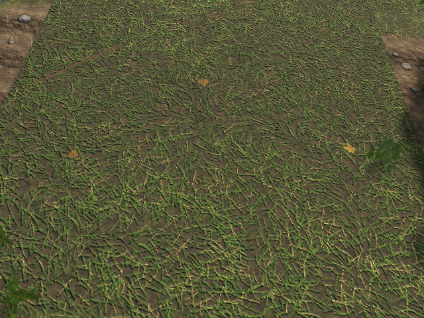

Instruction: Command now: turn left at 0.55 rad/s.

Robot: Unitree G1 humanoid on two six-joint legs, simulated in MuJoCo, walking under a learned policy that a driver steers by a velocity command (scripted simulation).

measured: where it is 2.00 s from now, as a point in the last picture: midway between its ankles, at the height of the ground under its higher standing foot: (210, 230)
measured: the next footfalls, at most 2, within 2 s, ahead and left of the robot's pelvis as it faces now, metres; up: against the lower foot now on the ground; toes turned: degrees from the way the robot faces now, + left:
right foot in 0.34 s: +0.08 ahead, -0.14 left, +0.00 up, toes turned +18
left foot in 0.70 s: +0.04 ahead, +0.11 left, +0.00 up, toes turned +13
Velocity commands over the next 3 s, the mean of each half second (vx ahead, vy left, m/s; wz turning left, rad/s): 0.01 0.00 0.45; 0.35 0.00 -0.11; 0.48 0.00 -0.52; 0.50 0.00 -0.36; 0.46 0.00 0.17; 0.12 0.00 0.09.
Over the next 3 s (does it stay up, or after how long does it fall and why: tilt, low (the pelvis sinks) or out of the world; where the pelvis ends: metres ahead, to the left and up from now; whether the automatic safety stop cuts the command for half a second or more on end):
stays up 1.05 -0.16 -0.01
